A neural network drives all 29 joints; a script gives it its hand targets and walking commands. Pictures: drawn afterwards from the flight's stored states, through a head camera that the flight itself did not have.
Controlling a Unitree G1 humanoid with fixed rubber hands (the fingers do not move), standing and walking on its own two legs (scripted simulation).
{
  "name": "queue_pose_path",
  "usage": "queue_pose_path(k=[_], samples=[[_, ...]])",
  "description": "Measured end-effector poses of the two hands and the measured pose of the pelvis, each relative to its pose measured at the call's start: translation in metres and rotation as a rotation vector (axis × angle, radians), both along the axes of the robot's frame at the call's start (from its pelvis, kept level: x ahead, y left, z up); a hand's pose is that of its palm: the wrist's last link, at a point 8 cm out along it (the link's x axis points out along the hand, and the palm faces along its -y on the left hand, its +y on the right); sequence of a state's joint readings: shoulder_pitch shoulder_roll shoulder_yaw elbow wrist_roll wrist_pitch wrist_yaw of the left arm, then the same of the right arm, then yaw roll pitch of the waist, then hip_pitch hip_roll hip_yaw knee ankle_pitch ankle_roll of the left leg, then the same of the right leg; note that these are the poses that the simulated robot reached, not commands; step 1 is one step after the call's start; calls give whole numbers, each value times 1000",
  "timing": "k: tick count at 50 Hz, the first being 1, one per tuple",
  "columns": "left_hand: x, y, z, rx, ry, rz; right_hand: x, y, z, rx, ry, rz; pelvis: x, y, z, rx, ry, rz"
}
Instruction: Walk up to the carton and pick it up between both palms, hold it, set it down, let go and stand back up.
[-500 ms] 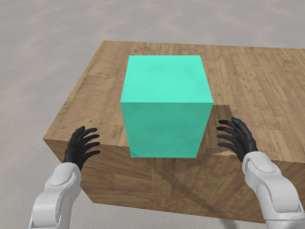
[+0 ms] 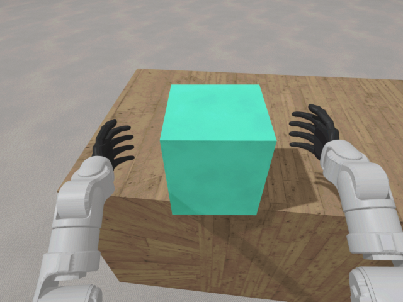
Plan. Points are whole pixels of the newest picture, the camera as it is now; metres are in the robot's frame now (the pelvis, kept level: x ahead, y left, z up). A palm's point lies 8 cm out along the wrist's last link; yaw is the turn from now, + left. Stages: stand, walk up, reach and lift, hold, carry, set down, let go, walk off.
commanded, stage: reach and lift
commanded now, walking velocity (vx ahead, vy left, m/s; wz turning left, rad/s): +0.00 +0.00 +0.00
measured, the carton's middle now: (214, 151) +0.44 -0.01 +0.06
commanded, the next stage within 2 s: none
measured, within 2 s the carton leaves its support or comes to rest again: neither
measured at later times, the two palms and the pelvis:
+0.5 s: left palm (99, 107) +0.40 +0.21 +0.22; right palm (322, 94) +0.41 -0.20 +0.23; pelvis +0.00 +0.00 +0.00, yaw +1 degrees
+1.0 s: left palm (111, 102) +0.43 +0.20 +0.21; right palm (317, 93) +0.44 -0.21 +0.22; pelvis +0.00 +0.00 +0.00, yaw +0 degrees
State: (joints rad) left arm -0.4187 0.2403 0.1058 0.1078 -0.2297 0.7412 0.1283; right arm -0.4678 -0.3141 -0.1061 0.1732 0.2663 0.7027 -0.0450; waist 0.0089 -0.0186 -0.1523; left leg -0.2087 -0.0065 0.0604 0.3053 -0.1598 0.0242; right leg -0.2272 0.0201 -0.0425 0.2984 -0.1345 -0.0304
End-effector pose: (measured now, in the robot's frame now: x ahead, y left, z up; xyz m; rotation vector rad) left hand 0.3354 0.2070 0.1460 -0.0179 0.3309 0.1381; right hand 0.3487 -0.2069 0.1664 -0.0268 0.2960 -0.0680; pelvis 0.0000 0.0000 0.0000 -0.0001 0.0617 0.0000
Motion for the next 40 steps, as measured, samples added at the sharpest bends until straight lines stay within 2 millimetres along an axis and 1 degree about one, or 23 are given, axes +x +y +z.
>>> queue_pose_path(k=[9, 16, 21, 25, 32, 40], samples=[[28, 2, 24, -9, -5, 16, 29, 1, 20, 11, 16, -6, -7, -2, -1, 2, 24, 4], [47, 3, 46, -2, -28, 17, 50, 6, 43, 22, -10, -12, -7, -3, -1, 1, 44, 8], [58, 5, 64, -1, -41, 19, 60, 4, 59, 20, -25, -23, -5, -3, 0, -1, 55, 10], [66, 6, 73, -2, -41, 17, 66, 3, 66, 19, -21, -26, -3, -3, 1, -1, 57, 11], [76, 5, 80, -7, -40, 4, 72, 1, 70, 18, -13, -34, -2, -3, 2, -1, 53, 10], [86, 1, 75, -8, -23, -4, 77, -1, 66, 19, -6, -43, -2, -3, 3, 0, 57, 6]])
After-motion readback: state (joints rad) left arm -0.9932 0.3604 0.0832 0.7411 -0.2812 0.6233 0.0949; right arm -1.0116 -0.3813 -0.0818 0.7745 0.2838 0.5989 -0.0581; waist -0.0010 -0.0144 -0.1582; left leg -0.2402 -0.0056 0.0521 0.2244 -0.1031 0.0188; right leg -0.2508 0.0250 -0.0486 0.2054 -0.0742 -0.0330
